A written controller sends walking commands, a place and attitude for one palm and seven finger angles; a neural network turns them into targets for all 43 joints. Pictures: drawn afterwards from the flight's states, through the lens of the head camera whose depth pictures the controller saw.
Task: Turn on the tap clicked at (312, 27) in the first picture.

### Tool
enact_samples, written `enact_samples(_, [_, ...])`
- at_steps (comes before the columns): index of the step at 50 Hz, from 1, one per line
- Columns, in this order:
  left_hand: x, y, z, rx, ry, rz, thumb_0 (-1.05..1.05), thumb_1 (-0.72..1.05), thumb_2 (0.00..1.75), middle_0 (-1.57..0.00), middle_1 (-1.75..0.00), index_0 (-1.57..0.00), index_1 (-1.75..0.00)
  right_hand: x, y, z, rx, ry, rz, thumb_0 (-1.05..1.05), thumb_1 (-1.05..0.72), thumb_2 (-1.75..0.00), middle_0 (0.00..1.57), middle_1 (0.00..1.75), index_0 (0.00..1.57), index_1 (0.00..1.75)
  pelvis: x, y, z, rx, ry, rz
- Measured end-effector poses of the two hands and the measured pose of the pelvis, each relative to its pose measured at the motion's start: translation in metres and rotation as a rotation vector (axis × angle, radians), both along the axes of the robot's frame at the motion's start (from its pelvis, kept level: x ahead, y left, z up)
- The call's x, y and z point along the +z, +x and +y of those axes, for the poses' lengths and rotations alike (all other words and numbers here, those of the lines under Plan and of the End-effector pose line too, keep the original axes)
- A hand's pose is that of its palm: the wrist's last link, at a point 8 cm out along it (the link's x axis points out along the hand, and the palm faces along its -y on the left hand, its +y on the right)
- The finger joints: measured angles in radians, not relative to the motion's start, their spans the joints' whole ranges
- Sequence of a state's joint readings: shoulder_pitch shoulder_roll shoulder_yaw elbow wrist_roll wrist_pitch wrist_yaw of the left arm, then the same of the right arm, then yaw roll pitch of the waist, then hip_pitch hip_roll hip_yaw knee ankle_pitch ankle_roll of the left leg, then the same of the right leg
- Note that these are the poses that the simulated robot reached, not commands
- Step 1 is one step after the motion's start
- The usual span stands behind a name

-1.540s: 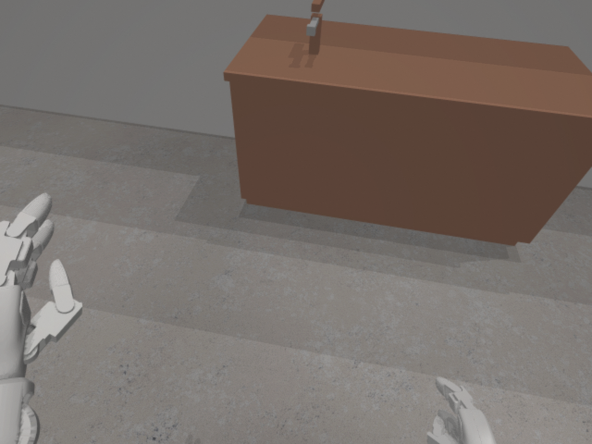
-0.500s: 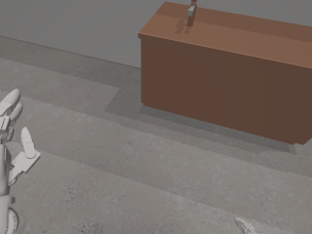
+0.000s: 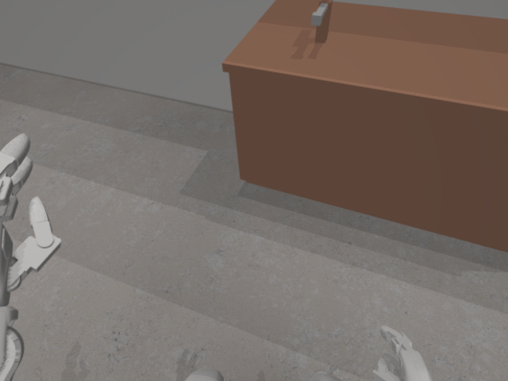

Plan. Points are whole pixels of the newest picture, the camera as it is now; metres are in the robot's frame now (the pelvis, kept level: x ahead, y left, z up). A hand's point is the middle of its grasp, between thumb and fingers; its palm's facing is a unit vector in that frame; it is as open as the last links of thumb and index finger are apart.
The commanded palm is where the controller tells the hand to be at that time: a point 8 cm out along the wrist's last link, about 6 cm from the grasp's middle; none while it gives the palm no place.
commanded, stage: walk to a spot facing it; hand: left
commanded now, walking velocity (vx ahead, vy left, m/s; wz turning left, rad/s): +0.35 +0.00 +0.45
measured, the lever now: (316, 18) +1.07 -0.12 +0.08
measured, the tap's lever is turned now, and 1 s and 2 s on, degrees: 0 0 0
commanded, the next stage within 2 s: turn to face it in 0.96 s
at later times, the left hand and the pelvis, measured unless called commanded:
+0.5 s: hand (51, 164) +0.33 +0.28 +0.20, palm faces +0.56 -0.74 -0.37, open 7.4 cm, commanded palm +0.24 +0.31 +0.20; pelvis +0.14 +0.01 +0.00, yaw +11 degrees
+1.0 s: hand (60, 152) +0.35 +0.28 +0.20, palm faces +0.71 -0.55 -0.44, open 7.4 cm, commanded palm +0.27 +0.30 +0.20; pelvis +0.26 -0.02 +0.02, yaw +27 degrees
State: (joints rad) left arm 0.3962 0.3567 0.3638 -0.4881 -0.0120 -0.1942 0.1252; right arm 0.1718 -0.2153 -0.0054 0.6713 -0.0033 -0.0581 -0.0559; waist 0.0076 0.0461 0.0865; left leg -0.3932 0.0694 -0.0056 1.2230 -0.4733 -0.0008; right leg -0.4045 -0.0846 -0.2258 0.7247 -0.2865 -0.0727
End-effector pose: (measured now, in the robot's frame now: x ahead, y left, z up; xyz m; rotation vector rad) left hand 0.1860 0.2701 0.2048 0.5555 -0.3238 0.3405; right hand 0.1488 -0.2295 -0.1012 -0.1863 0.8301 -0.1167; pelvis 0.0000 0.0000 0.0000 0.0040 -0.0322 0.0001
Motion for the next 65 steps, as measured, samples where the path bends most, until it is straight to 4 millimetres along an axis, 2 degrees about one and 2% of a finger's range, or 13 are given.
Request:
enact_samples(5, [0.010, 0.012, -0.010, 0.004, 0.016, 0.024, 0.02, 0.89, 0.90, -0.21, -0.31, -0.22, -0.30, 0.020, 0.034, -0.030, -0.015, -0.052, 0.009, 0.02, -0.90, -0.89, 0.20, 0.30, 0.20, 0.29, 0.013, 0.027, -0.011, 0.038, 0.005, 0.008])
enact_samples(11, [0.021, 0.026, 0.001, 0.081, 0.015, 0.021, 0.02, 0.88, 0.90, -0.22, -0.31, -0.22, -0.30, 0.043, 0.074, -0.039, 0.030, -0.102, 0.003, 0.02, -0.91, -0.90, 0.19, 0.30, 0.19, 0.29, 0.025, 0.064, -0.017, 0.087, 0.027, 0.021])
enact_samples(17, [0.014, 0.047, 0.022, 0.167, -0.052, -0.048, 0.02, 0.89, 0.90, -0.21, -0.31, -0.22, -0.30, 0.048, 0.125, -0.015, 0.102, -0.125, -0.014, 0.01, -0.91, -0.90, 0.19, 0.30, 0.19, 0.29, 0.021, 0.106, -0.006, 0.123, 0.029, 0.020])
enact_samples(21, [0.002, 0.073, 0.038, 0.169, -0.071, -0.130, 0.02, 0.89, 0.90, -0.21, -0.31, -0.21, -0.30, 0.039, 0.167, 0.013, 0.128, -0.114, -0.091, 0.01, -0.90, -0.90, 0.20, 0.30, 0.20, 0.29, 0.001, 0.129, 0.009, 0.136, 0.027, 0.009])
enact_samples(25, [0.002, 0.098, 0.047, 0.147, -0.036, -0.117, 0.02, 0.89, 0.90, -0.21, -0.31, -0.21, -0.30, 0.035, 0.197, 0.050, 0.162, -0.011, -0.117, 0.01, -0.91, -0.90, 0.19, 0.30, 0.19, 0.29, 0.000, 0.139, 0.008, 0.188, 0.013, -0.004])
enact_samples(31, [0.026, 0.092, 0.036, 0.185, 0.019, -0.060, 0.02, 0.89, 0.90, -0.21, -0.31, -0.21, -0.30, 0.038, 0.221, 0.082, 0.248, 0.094, -0.085, 0.01, -0.90, -0.89, 0.20, 0.30, 0.20, 0.30, 0.017, 0.168, -0.001, 0.235, -0.030, 0.036])
enact_samples(35, [0.029, 0.085, 0.030, 0.310, 0.027, -0.016, 0.02, 0.89, 0.90, -0.21, -0.31, -0.21, -0.30, 0.028, 0.241, 0.080, 0.317, 0.105, -0.036, 0.01, -0.90, -0.89, 0.20, 0.30, 0.20, 0.30, 0.021, 0.194, -0.014, 0.281, -0.043, 0.042])
enact_samples(41, [0.003, 0.095, 0.022, 0.480, -0.082, 0.008, 0.02, 0.89, 0.90, -0.21, -0.31, -0.21, -0.30, 0.007, 0.290, 0.053, 0.431, 0.020, 0.029, 0.01, -0.90, -0.89, 0.20, 0.30, 0.20, 0.30, 0.014, 0.226, -0.030, 0.379, 0.002, 0.032])
enact_samples(47, [0.001, 0.111, 0.020, 0.489, -0.103, 0.051, 0.02, 0.89, 0.90, -0.21, -0.31, -0.21, -0.30, 0.032, 0.346, 0.038, 0.436, -0.086, -0.001, 0.02, -0.90, -0.89, 0.20, 0.30, 0.20, 0.29, 0.025, 0.250, -0.029, 0.450, 0.042, 0.045])
enact_samples(53, [0.013, 0.112, 0.041, 0.482, -0.003, -0.021, 0.02, 0.89, 0.90, -0.21, -0.31, -0.22, -0.30, 0.050, 0.395, 0.060, 0.438, -0.128, -0.131, 0.02, -0.91, -0.90, 0.20, 0.30, 0.19, 0.29, 0.009, 0.267, -0.010, 0.488, 0.019, 0.060])
enact_samples(56, [0.011, 0.112, 0.053, 0.487, 0.020, -0.052, 0.02, 0.89, 0.90, -0.21, -0.31, -0.21, -0.30, 0.050, 0.404, 0.083, 0.446, -0.074, -0.157, 0.01, -0.91, -0.90, 0.19, 0.30, 0.19, 0.29, 0.006, 0.270, -0.009, 0.512, 0.014, 0.039])
enact_samples(59, [0.008, 0.110, 0.056, 0.516, -0.010, -0.032, 0.02, 0.89, 0.90, -0.21, -0.31, -0.21, -0.30, 0.053, 0.401, 0.106, 0.501, -0.006, -0.137, 0.01, -0.91, -0.90, 0.19, 0.30, 0.19, 0.29, 0.013, 0.276, -0.012, 0.523, -0.004, 0.030])
enact_samples(65, [0.014, 0.110, 0.031, 0.546, -0.061, -0.037, 0.02, 0.89, 0.90, -0.21, -0.30, -0.21, -0.30, 0.051, 0.391, 0.130, 0.592, 0.091, -0.119, 0.01, -0.90, -0.89, 0.20, 0.30, 0.20, 0.29, 0.022, 0.292, -0.022, 0.506, -0.011, 0.020])
